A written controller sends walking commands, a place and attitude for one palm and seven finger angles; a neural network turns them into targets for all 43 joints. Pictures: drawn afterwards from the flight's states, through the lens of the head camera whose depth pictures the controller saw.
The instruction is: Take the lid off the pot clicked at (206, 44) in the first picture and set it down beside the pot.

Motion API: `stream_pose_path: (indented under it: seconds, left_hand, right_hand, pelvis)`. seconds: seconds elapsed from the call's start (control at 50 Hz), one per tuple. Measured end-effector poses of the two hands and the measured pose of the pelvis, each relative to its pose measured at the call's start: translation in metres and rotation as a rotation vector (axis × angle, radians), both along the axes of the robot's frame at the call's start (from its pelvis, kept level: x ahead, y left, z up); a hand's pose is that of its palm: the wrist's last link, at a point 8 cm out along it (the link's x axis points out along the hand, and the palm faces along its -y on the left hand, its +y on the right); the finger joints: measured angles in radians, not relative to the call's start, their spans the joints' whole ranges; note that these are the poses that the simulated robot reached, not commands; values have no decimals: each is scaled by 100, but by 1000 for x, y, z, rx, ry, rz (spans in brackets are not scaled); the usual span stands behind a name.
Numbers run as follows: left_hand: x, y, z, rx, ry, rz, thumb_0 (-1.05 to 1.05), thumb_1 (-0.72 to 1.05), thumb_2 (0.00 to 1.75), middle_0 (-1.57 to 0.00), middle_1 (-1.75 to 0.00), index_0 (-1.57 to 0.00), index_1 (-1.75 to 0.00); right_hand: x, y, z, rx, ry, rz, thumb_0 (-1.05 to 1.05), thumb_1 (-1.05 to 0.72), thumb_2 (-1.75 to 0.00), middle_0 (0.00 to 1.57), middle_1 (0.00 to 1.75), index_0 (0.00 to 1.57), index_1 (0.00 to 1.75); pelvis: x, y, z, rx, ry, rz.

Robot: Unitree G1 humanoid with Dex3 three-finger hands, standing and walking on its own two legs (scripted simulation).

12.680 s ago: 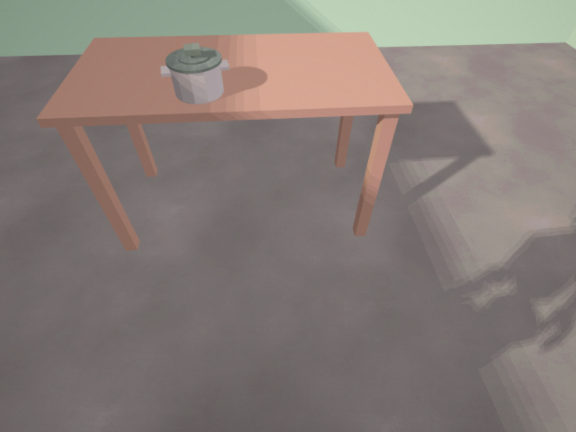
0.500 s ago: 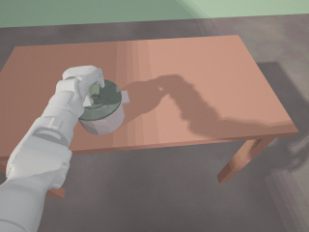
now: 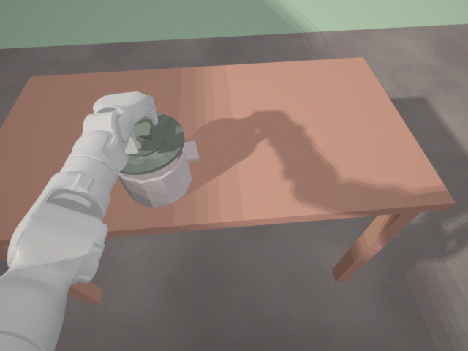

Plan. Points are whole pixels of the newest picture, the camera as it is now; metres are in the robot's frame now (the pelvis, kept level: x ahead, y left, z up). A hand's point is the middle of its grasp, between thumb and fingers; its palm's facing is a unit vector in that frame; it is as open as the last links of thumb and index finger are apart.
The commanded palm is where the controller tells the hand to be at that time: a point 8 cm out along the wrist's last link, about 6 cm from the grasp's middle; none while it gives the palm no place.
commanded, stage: lift the lid straight up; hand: left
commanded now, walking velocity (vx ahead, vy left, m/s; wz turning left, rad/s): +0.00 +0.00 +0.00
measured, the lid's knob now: (139, 130) +0.52 +0.15 +0.07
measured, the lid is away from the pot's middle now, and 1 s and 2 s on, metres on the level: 0.01 0.02 0.05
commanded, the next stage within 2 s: move the lid sideways beside the pot in 1.58 s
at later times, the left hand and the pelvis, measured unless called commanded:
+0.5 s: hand (125, 118) +0.49 +0.15 +0.13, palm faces -0.33 -0.05 -0.94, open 8.6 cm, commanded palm +0.49 +0.15 +0.20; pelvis +0.00 +0.00 +0.00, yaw +1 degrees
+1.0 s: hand (116, 99) +0.49 +0.15 +0.17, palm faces -0.30 -0.04 -0.95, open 8.5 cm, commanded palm +0.49 +0.15 +0.25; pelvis +0.00 +0.00 +0.00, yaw +1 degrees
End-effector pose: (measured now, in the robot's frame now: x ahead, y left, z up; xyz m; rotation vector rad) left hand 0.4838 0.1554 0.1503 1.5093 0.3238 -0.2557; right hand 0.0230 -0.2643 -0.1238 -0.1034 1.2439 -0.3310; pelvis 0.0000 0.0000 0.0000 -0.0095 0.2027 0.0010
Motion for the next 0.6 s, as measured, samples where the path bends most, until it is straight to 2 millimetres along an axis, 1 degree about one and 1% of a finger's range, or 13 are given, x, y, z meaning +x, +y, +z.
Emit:
stream_pose_path:
  seconds: [0.22,0.54,0.6]
  left_hand:
    - [2,2,16,8,-10,-7,6,27,90,-104,-117,-43,-90]
    - [8,0,41,6,-32,0,6,27,90,-104,-117,-43,-90]
    - [8,0,48,-2,-45,-6,6,27,90,-104,-117,-43,-90]
  right_hand:
    - [11,-1,3,-13,-29,15,1,-90,-90,20,30,20,30]
    - [16,4,3,4,-38,35,1,-90,-90,20,30,20,30]
    - [17,5,3,7,-44,38,1,-90,-90,20,30,20,30]
  pelvis:
    - [0,1,1,1,-9,5]
    - [2,3,2,2,-16,10]
    - [2,3,3,3,-18,9]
